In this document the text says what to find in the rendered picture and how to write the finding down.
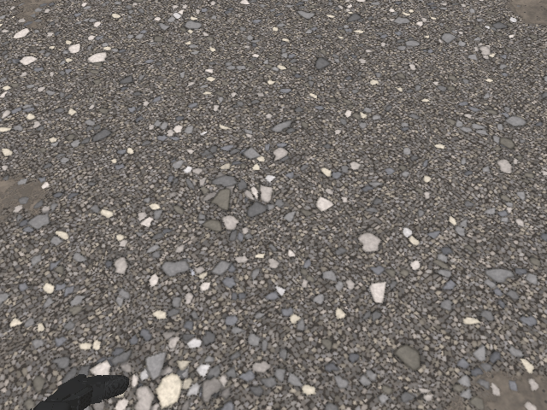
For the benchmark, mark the robot left hand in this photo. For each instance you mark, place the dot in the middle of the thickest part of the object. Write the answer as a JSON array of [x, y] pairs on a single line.
[[80, 392]]

